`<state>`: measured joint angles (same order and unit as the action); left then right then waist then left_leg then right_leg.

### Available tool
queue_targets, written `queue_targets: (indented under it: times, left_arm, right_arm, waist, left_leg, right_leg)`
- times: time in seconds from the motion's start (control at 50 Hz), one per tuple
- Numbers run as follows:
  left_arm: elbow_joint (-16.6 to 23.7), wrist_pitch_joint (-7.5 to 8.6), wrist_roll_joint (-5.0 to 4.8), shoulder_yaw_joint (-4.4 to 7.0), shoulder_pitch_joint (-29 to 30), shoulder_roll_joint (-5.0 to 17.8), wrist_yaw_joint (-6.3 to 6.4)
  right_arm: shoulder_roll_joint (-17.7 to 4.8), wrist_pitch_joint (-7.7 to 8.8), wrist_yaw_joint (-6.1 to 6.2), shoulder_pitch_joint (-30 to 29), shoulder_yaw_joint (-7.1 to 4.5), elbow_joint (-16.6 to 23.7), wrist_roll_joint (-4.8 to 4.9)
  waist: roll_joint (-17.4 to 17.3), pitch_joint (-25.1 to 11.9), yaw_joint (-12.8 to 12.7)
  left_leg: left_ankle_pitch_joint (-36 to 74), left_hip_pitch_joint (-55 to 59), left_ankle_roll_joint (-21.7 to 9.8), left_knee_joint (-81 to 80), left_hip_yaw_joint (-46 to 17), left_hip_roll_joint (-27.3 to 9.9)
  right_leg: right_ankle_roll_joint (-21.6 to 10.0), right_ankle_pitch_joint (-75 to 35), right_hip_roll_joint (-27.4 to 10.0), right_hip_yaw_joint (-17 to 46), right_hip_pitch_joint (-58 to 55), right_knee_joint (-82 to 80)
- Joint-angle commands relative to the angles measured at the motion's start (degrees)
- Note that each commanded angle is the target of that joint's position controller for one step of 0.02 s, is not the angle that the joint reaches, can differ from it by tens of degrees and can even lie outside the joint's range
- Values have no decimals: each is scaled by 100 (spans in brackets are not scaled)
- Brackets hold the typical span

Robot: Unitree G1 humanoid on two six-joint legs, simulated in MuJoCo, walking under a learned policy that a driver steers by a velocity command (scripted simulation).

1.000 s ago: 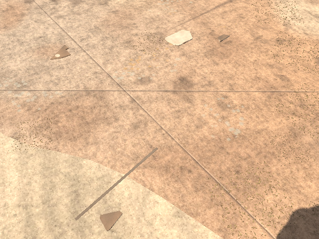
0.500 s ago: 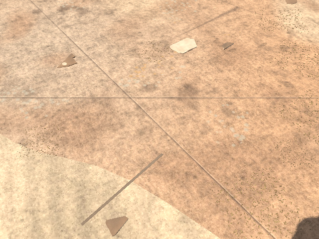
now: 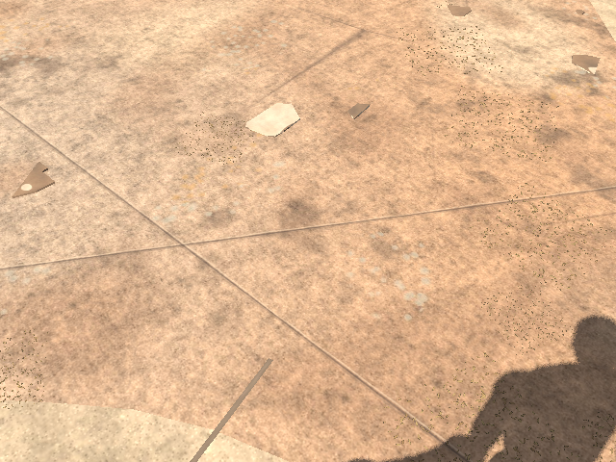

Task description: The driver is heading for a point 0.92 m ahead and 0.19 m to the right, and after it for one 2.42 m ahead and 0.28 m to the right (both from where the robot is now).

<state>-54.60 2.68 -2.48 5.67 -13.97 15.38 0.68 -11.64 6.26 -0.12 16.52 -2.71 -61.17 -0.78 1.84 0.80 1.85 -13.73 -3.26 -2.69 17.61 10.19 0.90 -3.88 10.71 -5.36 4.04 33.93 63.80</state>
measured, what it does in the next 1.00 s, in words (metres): walks ahead, turning right: right foot, then left foot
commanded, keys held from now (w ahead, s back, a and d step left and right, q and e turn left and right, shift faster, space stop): w+e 0.32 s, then e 0.20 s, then no key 0.48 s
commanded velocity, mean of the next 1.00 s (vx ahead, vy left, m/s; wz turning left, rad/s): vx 0.26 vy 0.00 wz -0.40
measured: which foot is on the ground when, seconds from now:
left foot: down 0.00-0.32, up 0.34-0.76, down 0.78-1.00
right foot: up 0.00-0.30, down 0.32-0.82, up 0.84-1.00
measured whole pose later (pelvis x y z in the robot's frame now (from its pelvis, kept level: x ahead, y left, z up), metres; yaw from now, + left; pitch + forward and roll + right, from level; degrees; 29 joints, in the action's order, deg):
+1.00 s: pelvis +0.39 -0.08 -0.01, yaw -24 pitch +1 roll +0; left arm -46.2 -2.2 -0.3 3.1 -9.6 15.6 1.8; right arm -13.2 1.6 0.0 6.0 -1.5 -47.1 -1.0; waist 0.9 2.3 0.5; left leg -7.4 -20.8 -1.0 26.8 0.4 0.1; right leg 3.1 28.1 0.1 3.9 19.5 44.9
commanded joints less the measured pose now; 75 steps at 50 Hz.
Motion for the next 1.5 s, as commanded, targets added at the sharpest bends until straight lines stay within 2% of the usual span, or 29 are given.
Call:
queue_targets:
  times: [0.02, 0.2, 0.26, 0.3, 0.32, 0.34, 0.36, 0.38, 0.4, 0.44, 0.52, 0.68, 0.76, 0.8, 0.82, 0.84, 0.86, 0.94, 1.0, 1.06, 1.08, 1.12, 1.16, 1.24, 1.34, 1.42, 1.44, 1.46, 1.5]
  left_arm:
    - [400, -19, 32, 35, 148, 80, -49]
    - [1280, 24, 80, -150, 1695, -107, -416]
    - [1396, -1, 57, -4, 1287, 220, -490]
    - [1086, -31, 35, 304, -215, 819, -427]
    - [886, -95, 47, 482, -964, 1271, -278]
    - [1107, -53, 129, 512, -507, 1778, -230]
    - [1152, 17, 257, 341, -677, 1346, -262]
    - [1156, 106, 311, 244, -382, 1030, -267]
    - [1207, 180, 226, 183, 43, 808, -299]
    - [1360, 183, 193, 91, 560, 573, -263]
    - [1324, 153, 226, 174, 369, 959, -125]
    - [1217, -142, 220, 40, 92, 813, 94]
    - [1196, -159, 229, -67, 173, 705, 106]
    - [1258, -92, 340, -165, 44, 488, 104]
    - [1147, -53, 332, -181, -689, 405, 104]
    - [1136, -102, 319, -178, -533, 562, 100]
    - [1219, -191, 241, -113, -194, 817, 94]
    - [1062, -532, 198, -102, -109, 572, 144]
    - [853, -473, 216, -168, -182, 301, 119]
    - [683, -452, 299, -137, -351, 383, 68]
    - [759, -433, 329, -101, -350, 610, 96]
    - [650, -334, 274, 19, -654, 1039, 98]
    - [692, -98, 315, 64, -439, 1154, 135]
    - [542, 191, 179, -14, -706, 720, 139]
    - [559, 146, 153, 107, -591, 1043, 39]
    - [640, 144, 163, 73, -418, 950, 30]
    - [927, 189, 279, -26, -251, 639, 52]
    - [1228, 362, 308, -180, -237, 208, 56]
    - [1255, 576, 3, -65, 188, 816, -57]
  right_arm:
    - [-853, 48, 116, -85, -136, 269, -50]
    - [-1075, -135, 202, 561, -236, 329, 90]
    - [-1378, -227, 247, 365, -311, 493, 140]
    - [-1520, -275, 248, 90, -332, 643, 191]
    - [-1349, -216, 227, 113, -274, 774, 108]
    - [-537, -12, 152, 504, -65, 1139, 67]
    - [-1028, 261, 61, -120, -133, 1358, 275]
    - [-1094, 319, 50, -478, -162, 1512, 428]
    - [-1072, 302, 98, -418, -168, 1440, 340]
    - [-1235, 106, 162, -225, -289, 1349, 146]
    - [-938, -156, 224, -440, -238, 1643, -32]
    - [-928, -206, 80, -1434, -125, 1926, 65]
    - [-1076, -90, 7, -1277, -175, 1923, -1]
    - [-1371, -6, 37, -918, -209, 1878, -160]
    - [-1508, -70, 63, -895, -213, 1883, -226]
    - [-913, -166, 69, -734, -81, 1801, -140]
    - [-777, -211, 34, -667, -7, 1764, -55]
    - [-1098, -369, 25, -1364, -85, 1811, -7]
    - [-1010, -487, 39, -1331, -85, 1698, 1]
    - [-965, -512, 51, -1022, -58, 1533, 81]
    - [-996, -506, 46, -1094, -61, 1567, 67]
    - [-848, -395, 75, -1546, -49, 1779, 102]
    - [-902, -247, 63, -1664, -103, 1849, 256]
    - [-731, -86, -112, -1584, -98, 1807, 279]
    - [-718, -221, -288, -1592, -28, 1870, 247]
    - [-1252, -348, -198, -109, -315, 1514, 266]
    - [-1876, -365, -111, 648, -516, 1444, 256]
    - [-2204, -303, -160, 993, -518, 1450, 224]
    - [-1519, -165, -170, 494, -314, 1602, 148]
  waist:
    - [-443, 557, -120]
    - [-383, 797, 180]
    - [-833, 212, -293]
    - [-866, -630, -1143]
    - [-207, -1069, -1373]
    - [1195, -1597, -534]
    - [533, -2112, -883]
    - [326, -1406, -757]
    - [-241, -774, -429]
    - [-374, -464, -69]
    - [-122, -471, 48]
    - [410, -695, -439]
    - [489, -591, -256]
    - [-71, -966, -177]
    - [-996, -1373, -504]
    - [-1418, -1603, -288]
    - [-1237, -1371, -140]
    - [-907, -562, -380]
    - [-1134, -642, -331]
    - [-1053, -670, -349]
    - [-849, -436, -344]
    - [463, 166, -499]
    - [1230, 688, -545]
    - [578, 434, -585]
    - [661, 239, -555]
    - [148, -283, 272]
    - [-1055, -664, 532]
    - [-2147, -1201, 472]
    - [-1128, -390, 366]
  left_leg:
    - [1195, -105, -525, -1158, -874, -1625]
    - [2840, 896, -474, -694, 272, -1785]
    - [5770, 1057, -351, 472, 508, -1829]
    - [5909, 442, -152, 2528, 544, -1649]
    - [3436, -1040, 111, 4351, 492, -1327]
    - [-1779, -3349, 478, 6643, -243, 99]
    - [-1916, -3750, 350, 7031, -1584, 44]
    - [-1544, -3976, 222, 6807, -1604, -223]
    - [-1195, -3760, 230, 6239, -1566, -484]
    - [-948, -3014, 303, 5543, -1504, -764]
    - [-355, -2755, 617, 4333, -1310, -560]
    - [1220, -2479, 636, 2027, -1258, -276]
    - [934, -2073, 275, 1076, -1230, -193]
    - [4112, -547, -162, 647, -1882, -949]
    - [5704, 487, -1052, 1047, -2656, -1828]
    - [5291, 471, -1569, 775, -3330, -2309]
    - [4256, 329, -1583, 529, -3513, -2285]
    - [1451, -1027, -901, -9, -2624, -1532]
    - [1066, -1262, -732, 63, -2023, -1107]
    - [-2011, -1841, -256, -99, -1881, -812]
    - [-2395, -2130, -90, 136, -1817, -706]
    - [-1689, -2292, 328, 1530, -744, 73]
    - [-1058, -3155, 159, 2939, -930, -74]
    - [-761, -4214, -147, 3006, -1293, -500]
    - [-114, -2405, -2, 2003, -591, -276]
    - [109, -136, -379, 1427, -454, 132]
    - [-431, 990, -958, 813, -2510, -1003]
    - [-1451, 1914, -1841, -434, -5521, -2053]
    - [-1392, 1281, -1566, -481, -4702, -1923]
  right_leg:
    - [127, -617, -225, 267, 936, -368]
    - [-79, -841, 10, -747, 962, -2391]
    - [-404, -109, 589, -1252, -289, -2469]
    - [-785, -272, 992, -1200, -2433, -3018]
    - [-1074, -24, 337, 50, -4103, -3274]
    - [-2233, -30, -1260, 3684, -5555, -4081]
    - [-2275, -667, -1530, 4329, -5555, -4749]
    - [-1995, -1728, -1356, 3225, -4950, -4603]
    - [-1717, -2625, -999, 2266, -3969, -4522]
    - [-1391, -3129, -605, 1385, -2674, -4617]
    - [-1335, -4259, -271, 873, -1925, -4612]
    - [-789, -3121, -181, 819, -2440, -4195]
    - [-655, -2843, -331, 1282, -2784, -3554]
    - [-209, -1870, 267, 1005, -2284, -2797]
    - [146, 264, 806, 643, -1453, -2055]
    - [404, 2338, 821, 441, -1194, -1636]
    - [526, 2878, 721, 399, -931, -1151]
    - [759, 2154, 401, 163, -1150, -1252]
    - [716, 1080, 526, -252, -1984, -2635]
    - [399, 573, 632, -519, -2840, -3523]
    - [158, 1413, 296, -140, -2666, -3628]
    - [-530, 3654, -351, 1133, -1699, -4886]
    - [-896, 3266, -1247, 2290, -2038, -5664]
    - [-650, 1029, -1209, 1412, -3668, -5355]
    - [-451, 488, -899, 166, -2808, -5303]
    - [-16, -1118, -611, -680, -1941, -3334]
    - [489, -803, -80, -1297, -633, -1125]
    - [650, 2137, 797, -523, 945, 384]
    - [276, 1460, 185, 54, 1747, 1016]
